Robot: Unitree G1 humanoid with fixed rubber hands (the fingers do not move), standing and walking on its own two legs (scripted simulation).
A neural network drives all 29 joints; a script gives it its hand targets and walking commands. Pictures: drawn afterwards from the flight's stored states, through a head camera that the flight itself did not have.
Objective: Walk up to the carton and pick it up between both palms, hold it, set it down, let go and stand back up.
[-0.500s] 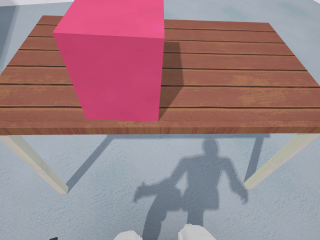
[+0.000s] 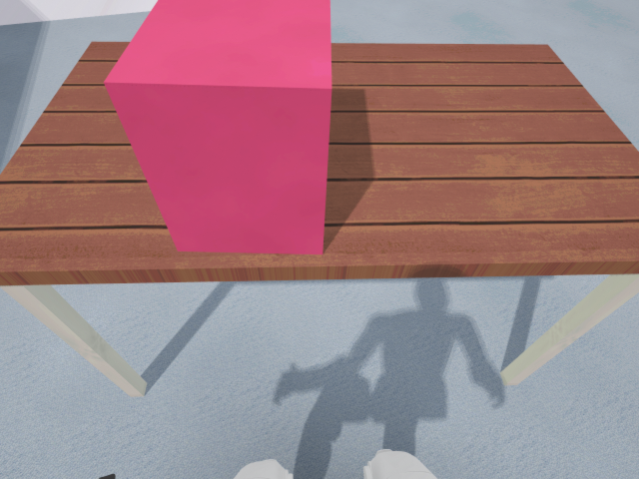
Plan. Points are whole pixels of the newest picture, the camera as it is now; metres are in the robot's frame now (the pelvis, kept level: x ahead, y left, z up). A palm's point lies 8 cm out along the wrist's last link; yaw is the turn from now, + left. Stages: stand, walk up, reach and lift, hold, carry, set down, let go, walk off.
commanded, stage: walk up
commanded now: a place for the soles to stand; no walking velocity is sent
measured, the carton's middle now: (251, 117) +0.60 +0.12 +0.12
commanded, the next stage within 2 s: none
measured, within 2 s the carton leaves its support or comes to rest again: neither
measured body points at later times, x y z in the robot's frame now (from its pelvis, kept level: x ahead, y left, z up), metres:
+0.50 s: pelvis +0.02 -0.01 +0.00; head +0.04 +0.01 +0.45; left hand +0.10 +0.31 -0.12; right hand +0.10 -0.33 -0.10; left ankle +0.05 +0.09 -0.71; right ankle +0.05 -0.15 -0.70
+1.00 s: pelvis +0.03 -0.02 -0.01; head +0.05 -0.01 +0.44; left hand +0.10 +0.30 -0.12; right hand +0.11 -0.35 -0.10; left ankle +0.05 +0.09 -0.69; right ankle +0.06 -0.16 -0.71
